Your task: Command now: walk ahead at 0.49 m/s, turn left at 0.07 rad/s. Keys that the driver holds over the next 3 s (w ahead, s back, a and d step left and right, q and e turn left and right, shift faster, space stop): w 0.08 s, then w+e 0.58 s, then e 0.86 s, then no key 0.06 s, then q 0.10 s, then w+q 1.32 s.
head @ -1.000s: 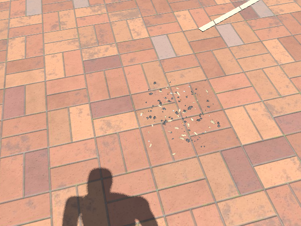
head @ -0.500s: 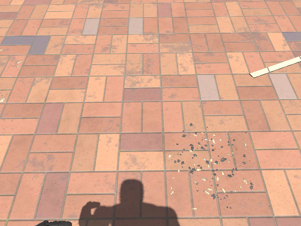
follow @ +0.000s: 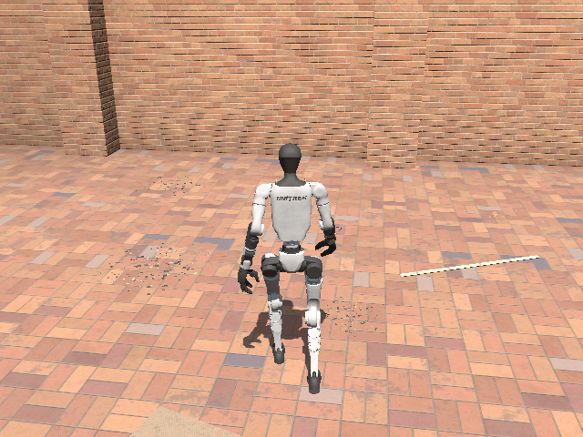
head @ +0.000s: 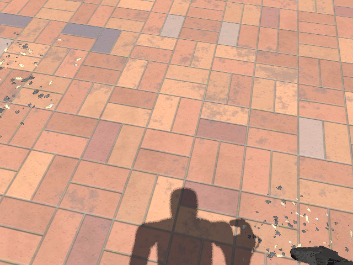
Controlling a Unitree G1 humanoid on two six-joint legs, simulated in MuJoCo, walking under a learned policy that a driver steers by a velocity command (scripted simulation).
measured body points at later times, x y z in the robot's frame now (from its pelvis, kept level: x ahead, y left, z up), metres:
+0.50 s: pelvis +0.26 -0.01 +0.00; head +0.29 -0.02 +0.45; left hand +0.48 +0.18 -0.11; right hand +0.18 -0.25 -0.14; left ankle +0.09 +0.08 -0.72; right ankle +0.38 -0.10 -0.71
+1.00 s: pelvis +0.49 -0.06 +0.01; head +0.53 -0.08 +0.45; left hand +0.63 +0.20 -0.12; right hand +0.56 -0.36 -0.10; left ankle +0.65 -0.01 -0.71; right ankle +0.38 -0.09 -0.72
